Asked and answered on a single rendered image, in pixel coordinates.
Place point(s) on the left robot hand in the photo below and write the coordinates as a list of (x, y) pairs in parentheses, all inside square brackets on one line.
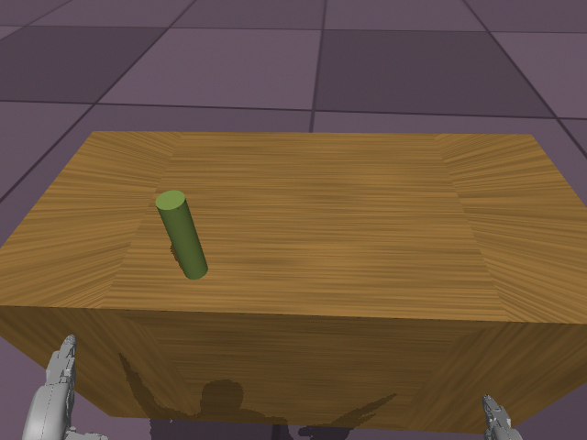
[(50, 412)]

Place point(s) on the can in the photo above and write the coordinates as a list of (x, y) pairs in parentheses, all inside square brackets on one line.
[(177, 219)]

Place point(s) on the right robot hand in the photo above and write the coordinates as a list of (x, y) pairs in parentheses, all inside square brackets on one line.
[(497, 421)]

